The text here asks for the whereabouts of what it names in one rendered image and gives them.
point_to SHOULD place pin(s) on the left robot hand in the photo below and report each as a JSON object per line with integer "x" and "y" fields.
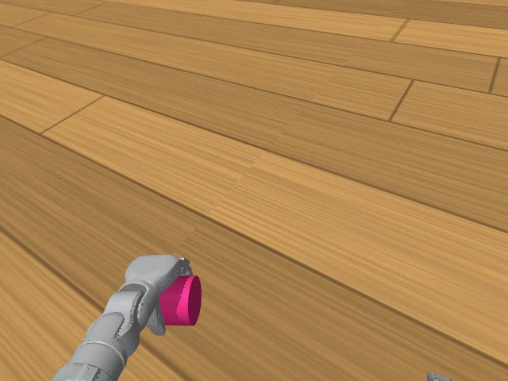
{"x": 160, "y": 271}

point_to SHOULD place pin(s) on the can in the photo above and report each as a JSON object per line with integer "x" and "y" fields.
{"x": 181, "y": 302}

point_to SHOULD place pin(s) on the left robot arm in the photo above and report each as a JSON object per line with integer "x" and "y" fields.
{"x": 113, "y": 337}

